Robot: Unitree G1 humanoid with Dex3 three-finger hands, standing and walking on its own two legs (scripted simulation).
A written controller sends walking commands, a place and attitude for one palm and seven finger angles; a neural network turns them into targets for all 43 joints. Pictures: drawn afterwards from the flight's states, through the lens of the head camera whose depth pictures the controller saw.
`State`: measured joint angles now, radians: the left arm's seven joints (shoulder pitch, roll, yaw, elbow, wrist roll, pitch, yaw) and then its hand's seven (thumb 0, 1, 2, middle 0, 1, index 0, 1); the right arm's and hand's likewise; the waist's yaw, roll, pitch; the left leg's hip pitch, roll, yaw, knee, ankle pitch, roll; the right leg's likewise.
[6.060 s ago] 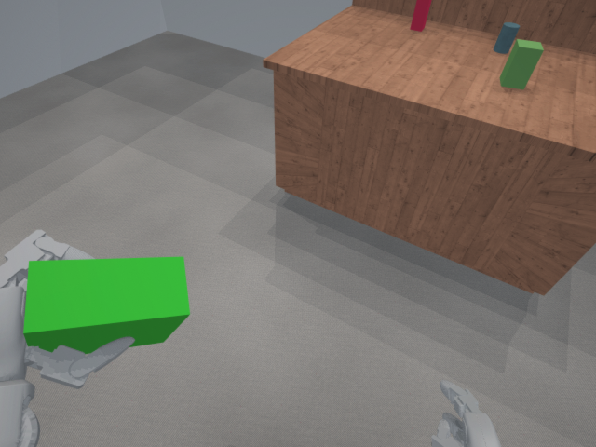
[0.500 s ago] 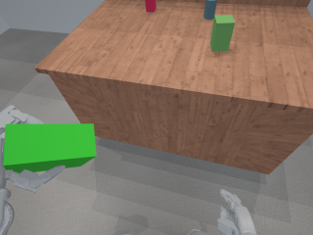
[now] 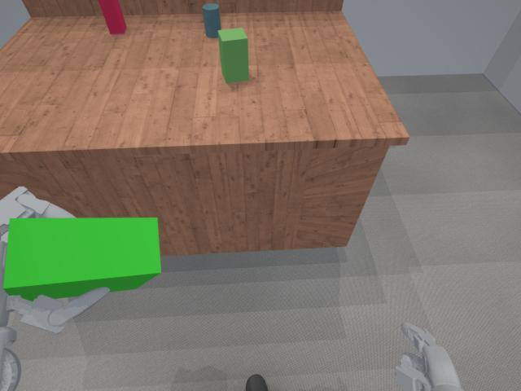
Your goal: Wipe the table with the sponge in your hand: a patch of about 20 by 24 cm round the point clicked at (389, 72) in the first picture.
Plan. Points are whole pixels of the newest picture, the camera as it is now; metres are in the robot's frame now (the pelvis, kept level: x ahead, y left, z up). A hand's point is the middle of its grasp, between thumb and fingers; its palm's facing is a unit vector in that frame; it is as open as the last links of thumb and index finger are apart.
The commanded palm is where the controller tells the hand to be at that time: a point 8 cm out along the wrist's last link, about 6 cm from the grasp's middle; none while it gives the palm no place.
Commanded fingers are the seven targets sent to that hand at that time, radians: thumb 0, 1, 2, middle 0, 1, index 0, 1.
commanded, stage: turn to face it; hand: left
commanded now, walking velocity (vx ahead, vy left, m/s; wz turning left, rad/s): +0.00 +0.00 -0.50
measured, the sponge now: (107, 259) +0.23 +0.20 +0.15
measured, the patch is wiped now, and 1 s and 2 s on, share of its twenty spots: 0.00 0.00 0.00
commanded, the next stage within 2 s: take the last steps up to it in 0.36 s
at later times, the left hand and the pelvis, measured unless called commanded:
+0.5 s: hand (189, 263) +0.22 +0.09 +0.18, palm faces +0.09 -0.84 -0.54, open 10.3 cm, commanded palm +0.17 +0.16 +0.18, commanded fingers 0.00 0.10 1.30 -1.20 -1.60 -1.20 -1.60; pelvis -0.05 -0.07 +0.00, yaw -14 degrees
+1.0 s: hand (190, 249) +0.24 +0.10 +0.17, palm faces +0.17 -0.87 -0.47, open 10.3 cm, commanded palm +0.19 +0.16 +0.18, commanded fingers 0.00 0.10 1.30 -1.20 -1.60 -1.20 -1.60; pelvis -0.02 -0.08 +0.01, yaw -12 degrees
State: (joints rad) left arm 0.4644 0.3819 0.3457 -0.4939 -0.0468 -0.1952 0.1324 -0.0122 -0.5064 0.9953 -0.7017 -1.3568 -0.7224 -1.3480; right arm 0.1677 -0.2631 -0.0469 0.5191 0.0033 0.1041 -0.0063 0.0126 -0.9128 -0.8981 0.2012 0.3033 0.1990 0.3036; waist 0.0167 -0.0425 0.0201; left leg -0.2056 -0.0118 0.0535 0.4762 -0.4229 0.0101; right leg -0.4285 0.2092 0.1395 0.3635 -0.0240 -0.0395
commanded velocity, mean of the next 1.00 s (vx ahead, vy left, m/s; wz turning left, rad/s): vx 0.17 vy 0.08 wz -0.10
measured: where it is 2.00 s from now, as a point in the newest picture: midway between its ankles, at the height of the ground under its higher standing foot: outside the picture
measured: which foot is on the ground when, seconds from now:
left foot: down 0.00-0.22, up 0.24-0.52, down 0.54-0.78, up 0.80-1.00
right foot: up 0.00-0.20, down 0.22-0.58, up 0.60-0.76, down 0.78-1.00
